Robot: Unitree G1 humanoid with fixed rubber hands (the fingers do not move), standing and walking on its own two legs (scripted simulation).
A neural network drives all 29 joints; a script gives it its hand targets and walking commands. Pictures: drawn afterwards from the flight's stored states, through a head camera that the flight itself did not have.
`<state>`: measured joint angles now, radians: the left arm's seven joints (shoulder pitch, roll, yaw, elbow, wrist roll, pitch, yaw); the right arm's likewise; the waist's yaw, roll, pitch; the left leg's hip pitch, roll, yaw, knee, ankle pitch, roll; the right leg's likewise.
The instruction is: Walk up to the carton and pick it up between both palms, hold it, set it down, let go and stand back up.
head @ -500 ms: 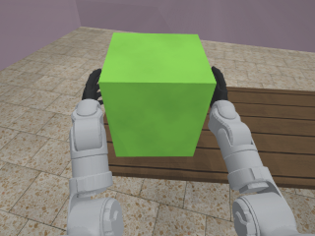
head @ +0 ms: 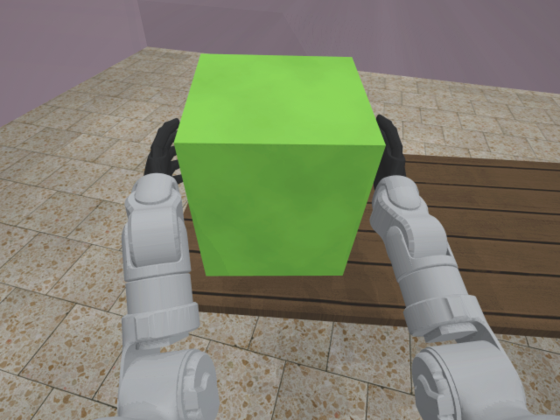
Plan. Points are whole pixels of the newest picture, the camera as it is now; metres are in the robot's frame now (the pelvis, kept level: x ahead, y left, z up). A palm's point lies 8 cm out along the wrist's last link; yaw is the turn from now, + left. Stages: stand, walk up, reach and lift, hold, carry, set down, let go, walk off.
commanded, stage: hold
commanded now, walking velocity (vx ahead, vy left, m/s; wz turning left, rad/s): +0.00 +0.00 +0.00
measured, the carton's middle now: (275, 171) +0.40 +0.00 +0.18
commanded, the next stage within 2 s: set down in 1.90 s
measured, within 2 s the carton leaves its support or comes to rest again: neither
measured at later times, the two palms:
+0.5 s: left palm (161, 179) +0.36 +0.15 +0.21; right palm (387, 175) +0.35 -0.15 +0.20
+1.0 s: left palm (161, 180) +0.36 +0.15 +0.21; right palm (386, 176) +0.35 -0.15 +0.20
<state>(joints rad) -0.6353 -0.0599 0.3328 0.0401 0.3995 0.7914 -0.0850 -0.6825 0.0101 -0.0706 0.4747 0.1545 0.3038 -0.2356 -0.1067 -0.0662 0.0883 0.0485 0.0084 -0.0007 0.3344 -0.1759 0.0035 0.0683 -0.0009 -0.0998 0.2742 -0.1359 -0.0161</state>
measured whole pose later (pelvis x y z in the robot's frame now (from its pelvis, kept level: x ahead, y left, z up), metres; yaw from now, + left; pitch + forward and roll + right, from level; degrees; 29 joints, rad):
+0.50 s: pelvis +0.00 +0.00 +0.00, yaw +0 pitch -12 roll -1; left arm -0.65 -0.06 0.34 0.07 0.40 0.78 -0.09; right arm -0.70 0.02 -0.09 0.51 0.14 0.30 -0.23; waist -0.10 -0.07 0.09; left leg 0.04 0.01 0.00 0.33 -0.17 0.00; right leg 0.06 0.00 -0.10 0.28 -0.13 -0.02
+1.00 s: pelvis +0.00 +0.00 +0.00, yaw +0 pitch -12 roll -1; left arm -0.64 -0.06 0.34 0.06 0.40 0.79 -0.09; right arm -0.69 0.02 -0.08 0.49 0.15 0.30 -0.23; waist -0.11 -0.07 0.09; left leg 0.04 0.01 0.00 0.33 -0.17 0.00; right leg 0.06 0.00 -0.10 0.28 -0.14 -0.02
